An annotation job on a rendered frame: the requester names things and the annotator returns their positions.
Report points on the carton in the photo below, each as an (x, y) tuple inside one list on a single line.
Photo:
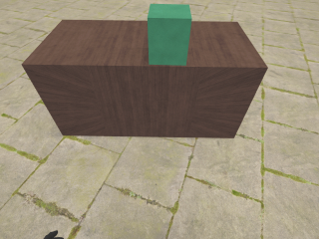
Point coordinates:
[(168, 34)]

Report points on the pedestal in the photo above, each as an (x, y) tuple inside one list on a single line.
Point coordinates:
[(95, 79)]

